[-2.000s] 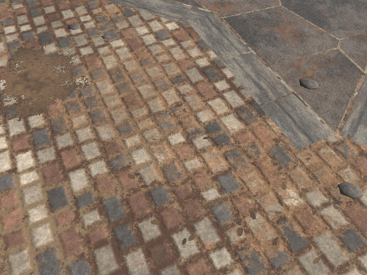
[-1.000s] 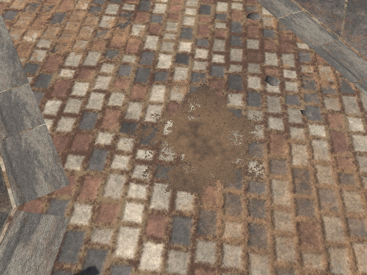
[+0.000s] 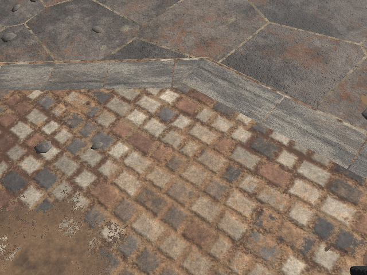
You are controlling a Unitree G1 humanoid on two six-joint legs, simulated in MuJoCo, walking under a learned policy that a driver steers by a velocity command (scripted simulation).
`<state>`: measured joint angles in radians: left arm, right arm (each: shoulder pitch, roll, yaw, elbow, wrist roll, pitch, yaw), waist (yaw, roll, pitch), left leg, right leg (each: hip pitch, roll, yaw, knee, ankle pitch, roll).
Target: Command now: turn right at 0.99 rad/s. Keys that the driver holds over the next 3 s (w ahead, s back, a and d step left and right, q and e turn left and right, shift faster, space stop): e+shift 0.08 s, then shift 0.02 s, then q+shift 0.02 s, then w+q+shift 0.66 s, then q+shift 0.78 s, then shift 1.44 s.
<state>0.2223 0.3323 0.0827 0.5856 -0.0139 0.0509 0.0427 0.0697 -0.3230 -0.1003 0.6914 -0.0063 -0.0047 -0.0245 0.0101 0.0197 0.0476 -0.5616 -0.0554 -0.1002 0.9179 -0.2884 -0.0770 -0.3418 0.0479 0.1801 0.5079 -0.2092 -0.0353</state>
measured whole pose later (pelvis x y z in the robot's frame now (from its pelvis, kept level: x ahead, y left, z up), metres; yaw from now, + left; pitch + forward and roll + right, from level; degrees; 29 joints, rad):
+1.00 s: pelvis +0.37 +0.08 -0.05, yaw +27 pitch +1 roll +0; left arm 0.34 0.30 0.03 0.76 -0.01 -0.09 0.01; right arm 0.11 -0.35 -0.06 0.58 0.01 -0.02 0.05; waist 0.05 0.03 0.12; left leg -0.61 -0.09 0.07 0.74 -0.17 0.14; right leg -0.13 -0.03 0.00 1.28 -0.53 0.06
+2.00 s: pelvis +0.55 +0.14 +0.00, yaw +71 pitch +1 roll -1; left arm 0.20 0.32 0.08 0.75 0.00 0.03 0.03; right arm 0.17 -0.24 -0.02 0.65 -0.02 0.02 -0.01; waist 0.01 -0.05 0.04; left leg -0.24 -0.02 -0.03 0.48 -0.25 0.04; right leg -0.46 -0.04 0.00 0.96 -0.41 0.09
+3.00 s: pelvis +0.57 +0.13 +0.00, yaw +71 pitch -2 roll +0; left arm 0.24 0.23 0.01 0.99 0.01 -0.01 0.03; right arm 0.17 -0.22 -0.04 1.08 0.00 0.02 -0.04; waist 0.00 0.00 0.04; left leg -0.19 -0.02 -0.05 0.48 -0.26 0.00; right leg -0.16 -0.01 -0.01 0.47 -0.28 0.00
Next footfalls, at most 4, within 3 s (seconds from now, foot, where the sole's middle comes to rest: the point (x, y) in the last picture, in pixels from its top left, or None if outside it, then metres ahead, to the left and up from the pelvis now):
0.18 left None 0.10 0.12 -0.78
0.50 right None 0.13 -0.14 -0.78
0.92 left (157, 254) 0.51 0.20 -0.78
1.40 right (171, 196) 0.74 0.15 -0.78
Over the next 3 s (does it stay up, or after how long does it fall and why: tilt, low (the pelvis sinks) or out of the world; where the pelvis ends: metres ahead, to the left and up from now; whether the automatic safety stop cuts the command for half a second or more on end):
stays up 0.57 0.13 0.00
